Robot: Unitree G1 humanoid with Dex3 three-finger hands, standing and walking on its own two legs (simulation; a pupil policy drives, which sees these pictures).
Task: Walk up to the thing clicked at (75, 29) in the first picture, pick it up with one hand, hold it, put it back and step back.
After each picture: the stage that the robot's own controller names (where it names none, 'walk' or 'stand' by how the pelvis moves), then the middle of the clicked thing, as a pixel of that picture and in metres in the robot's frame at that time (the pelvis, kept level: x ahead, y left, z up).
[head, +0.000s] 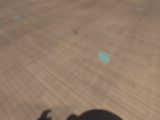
stand; (76, 31) +2.31 +0.49 -0.72
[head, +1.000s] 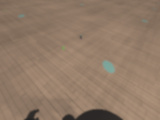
walk; (81, 36) +2.20 +0.21 -0.70
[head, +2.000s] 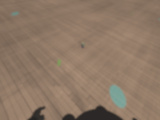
walk; (82, 45) +1.55 +0.13 -0.72
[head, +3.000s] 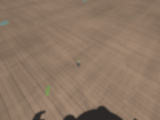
walk; (78, 63) +1.01 +0.17 -0.72
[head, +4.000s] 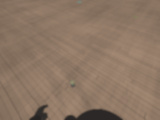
walk; (72, 83) +0.58 +0.23 -0.70
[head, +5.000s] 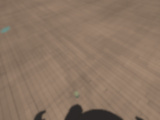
stand; (76, 94) +0.37 +0.19 -0.70
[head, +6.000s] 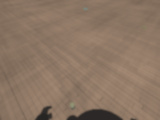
stand; (72, 106) +0.30 +0.19 -0.72
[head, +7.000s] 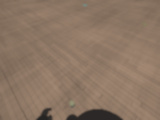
stand; (72, 104) +0.30 +0.20 -0.73
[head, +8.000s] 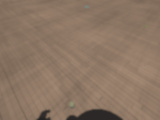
stand; (71, 105) +0.30 +0.20 -0.73
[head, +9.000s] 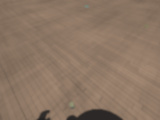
stand; (71, 105) +0.29 +0.20 -0.73
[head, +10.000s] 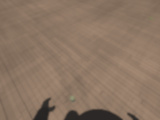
go down; (72, 98) +0.31 +0.19 -0.72
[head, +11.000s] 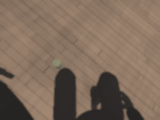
go down; (57, 64) +0.38 +0.25 -0.28
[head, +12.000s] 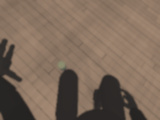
close in; (62, 66) +0.37 +0.25 -0.29
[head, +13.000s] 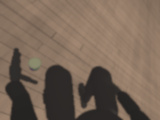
close in; (34, 64) +0.35 +0.28 -0.21
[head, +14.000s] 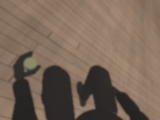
close; (31, 65) +0.35 +0.28 -0.21
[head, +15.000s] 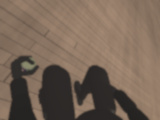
lift; (28, 65) +0.34 +0.28 -0.22
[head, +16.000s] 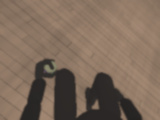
lift; (50, 68) +0.31 +0.27 -0.12
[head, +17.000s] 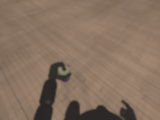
lift; (64, 73) +0.33 +0.18 +0.03
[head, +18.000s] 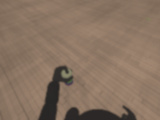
hold; (67, 77) +0.32 +0.16 +0.00
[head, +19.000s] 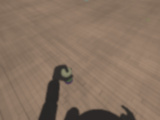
hold; (67, 76) +0.33 +0.17 +0.00
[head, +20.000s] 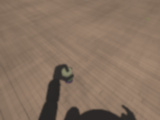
hold; (67, 75) +0.33 +0.16 +0.00
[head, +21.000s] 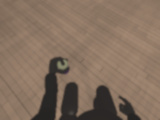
crouch; (63, 67) +0.38 +0.19 -0.07
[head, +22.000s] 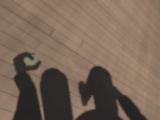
lower; (32, 62) +0.37 +0.28 -0.22
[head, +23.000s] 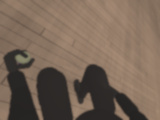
lower; (24, 60) +0.38 +0.29 -0.22
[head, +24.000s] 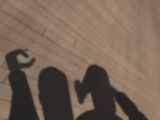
lower; (25, 60) +0.38 +0.29 -0.22
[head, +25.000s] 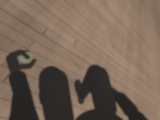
lower; (26, 60) +0.37 +0.29 -0.22
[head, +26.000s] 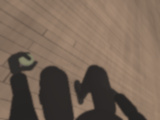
loosen; (27, 62) +0.36 +0.29 -0.22
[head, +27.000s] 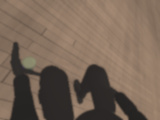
withdraw; (28, 64) +0.36 +0.27 -0.22
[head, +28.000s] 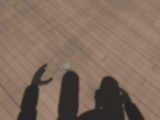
walk; (67, 67) +0.39 +0.23 -0.33
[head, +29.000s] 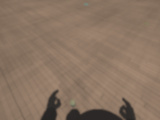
stand; (72, 103) +0.31 +0.17 -0.66
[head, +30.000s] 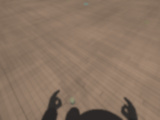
stand; (72, 101) +0.34 +0.19 -0.66
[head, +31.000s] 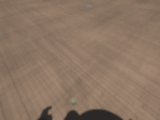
stand; (73, 101) +0.34 +0.18 -0.70
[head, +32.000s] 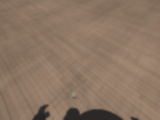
walk; (74, 95) +0.36 +0.18 -0.71
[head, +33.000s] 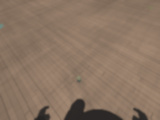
walk; (78, 79) +0.57 +0.19 -0.70
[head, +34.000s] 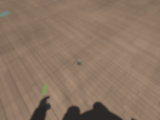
walk; (79, 61) +0.89 +0.16 -0.70
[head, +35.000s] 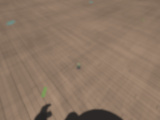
stand; (78, 66) +0.95 +0.19 -0.71
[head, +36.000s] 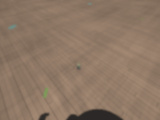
stand; (78, 66) +0.97 +0.21 -0.72
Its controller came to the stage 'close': yes
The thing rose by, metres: 0.71
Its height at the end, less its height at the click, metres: +0.00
